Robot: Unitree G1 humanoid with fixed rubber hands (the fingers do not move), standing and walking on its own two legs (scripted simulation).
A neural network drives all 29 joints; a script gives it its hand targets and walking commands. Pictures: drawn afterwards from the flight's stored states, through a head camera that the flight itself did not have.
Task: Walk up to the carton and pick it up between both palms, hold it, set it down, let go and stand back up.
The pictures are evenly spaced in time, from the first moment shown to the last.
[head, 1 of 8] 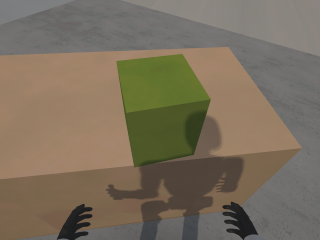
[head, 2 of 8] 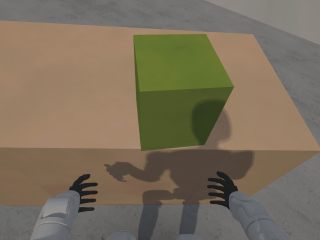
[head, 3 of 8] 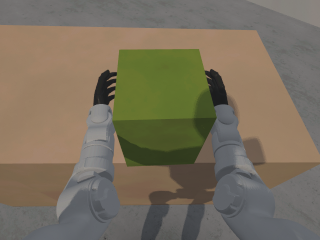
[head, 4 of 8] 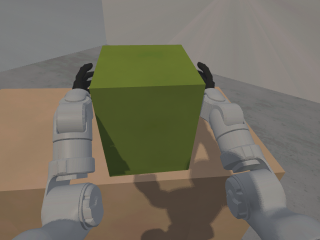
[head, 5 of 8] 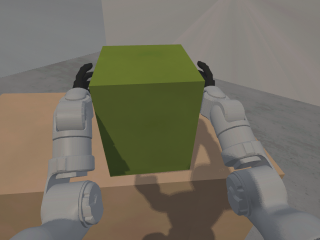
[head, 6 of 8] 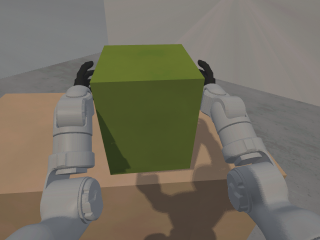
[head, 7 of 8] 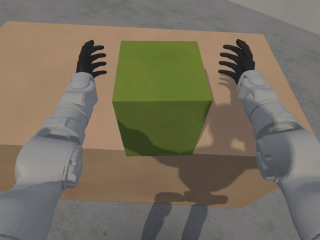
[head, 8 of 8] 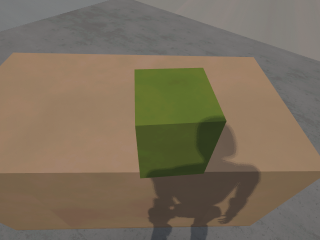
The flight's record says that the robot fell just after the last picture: no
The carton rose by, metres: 0.20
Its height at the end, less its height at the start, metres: +0.00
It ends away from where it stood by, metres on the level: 0.03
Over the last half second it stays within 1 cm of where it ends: yes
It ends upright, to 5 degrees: yes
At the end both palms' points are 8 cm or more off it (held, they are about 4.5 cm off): yes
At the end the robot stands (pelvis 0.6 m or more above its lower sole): yes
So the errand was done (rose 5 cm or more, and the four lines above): yes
